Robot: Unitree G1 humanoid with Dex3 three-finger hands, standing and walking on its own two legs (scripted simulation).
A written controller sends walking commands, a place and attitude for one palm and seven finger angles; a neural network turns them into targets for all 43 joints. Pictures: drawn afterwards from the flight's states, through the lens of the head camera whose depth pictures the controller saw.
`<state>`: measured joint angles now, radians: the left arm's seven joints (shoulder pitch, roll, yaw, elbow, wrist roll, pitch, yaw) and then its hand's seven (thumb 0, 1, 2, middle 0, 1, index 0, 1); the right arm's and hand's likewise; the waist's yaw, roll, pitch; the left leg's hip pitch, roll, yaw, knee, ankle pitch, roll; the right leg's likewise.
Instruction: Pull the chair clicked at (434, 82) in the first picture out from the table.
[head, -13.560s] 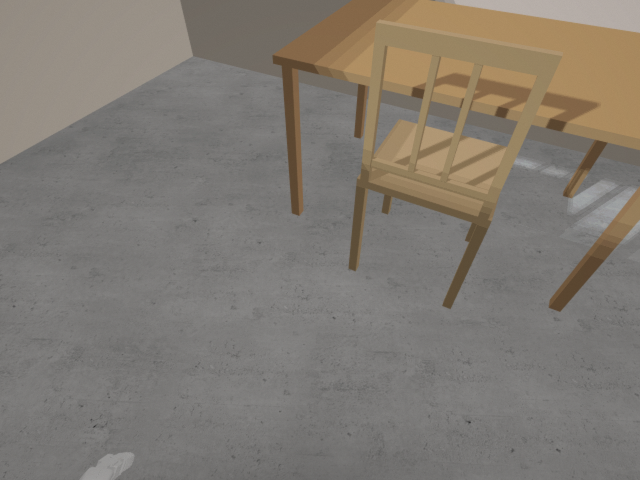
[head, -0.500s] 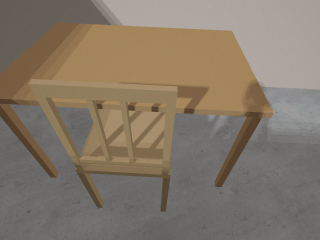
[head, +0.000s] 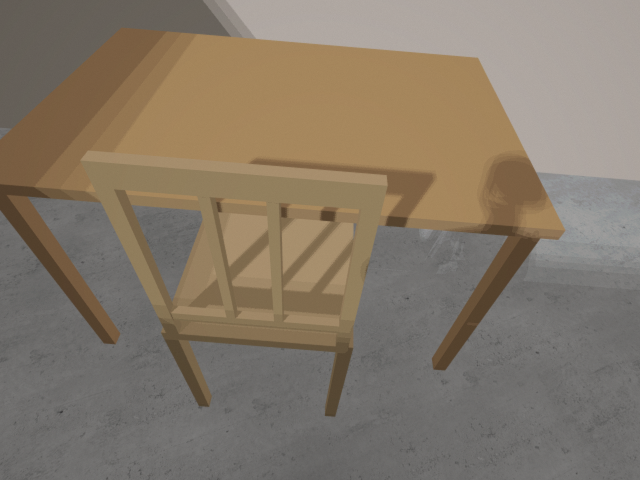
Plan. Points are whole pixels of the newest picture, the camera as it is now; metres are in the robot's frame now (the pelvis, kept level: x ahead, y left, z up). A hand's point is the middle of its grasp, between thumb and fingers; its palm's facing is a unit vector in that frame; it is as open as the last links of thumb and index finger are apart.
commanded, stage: look again from close up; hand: left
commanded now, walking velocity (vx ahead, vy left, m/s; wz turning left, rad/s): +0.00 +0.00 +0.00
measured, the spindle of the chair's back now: (221, 264) +0.46 +0.20 -0.06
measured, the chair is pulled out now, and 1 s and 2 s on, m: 0.00 0.00 0.00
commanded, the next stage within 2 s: shuffle to correct the standing spot in 1.92 s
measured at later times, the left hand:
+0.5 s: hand out of the picture -0.03 +0.20 -0.18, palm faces +0.02 -0.98 -0.18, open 7.4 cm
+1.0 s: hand out of the picture -0.06 +0.20 -0.18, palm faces +0.02 -0.99 -0.16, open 7.4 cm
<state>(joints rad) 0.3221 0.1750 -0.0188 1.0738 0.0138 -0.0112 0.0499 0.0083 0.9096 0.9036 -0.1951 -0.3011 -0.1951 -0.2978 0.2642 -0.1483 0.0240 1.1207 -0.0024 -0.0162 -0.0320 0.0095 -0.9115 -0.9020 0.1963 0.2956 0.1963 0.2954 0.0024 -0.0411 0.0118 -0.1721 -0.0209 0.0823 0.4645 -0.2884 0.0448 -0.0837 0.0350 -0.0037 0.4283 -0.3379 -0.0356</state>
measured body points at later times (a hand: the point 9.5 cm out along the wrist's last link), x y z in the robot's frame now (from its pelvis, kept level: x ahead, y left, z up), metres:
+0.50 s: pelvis -0.01 +0.03 +0.00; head -0.01 +0.04 +0.45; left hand -0.03 +0.25 -0.16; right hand -0.01 -0.20 -0.15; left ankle -0.02 +0.09 -0.74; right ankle -0.07 -0.10 -0.74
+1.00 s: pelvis -0.03 +0.04 +0.00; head -0.03 +0.06 +0.45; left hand -0.06 +0.26 -0.17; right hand -0.03 -0.18 -0.15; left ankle -0.02 +0.09 -0.74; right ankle -0.07 -0.10 -0.74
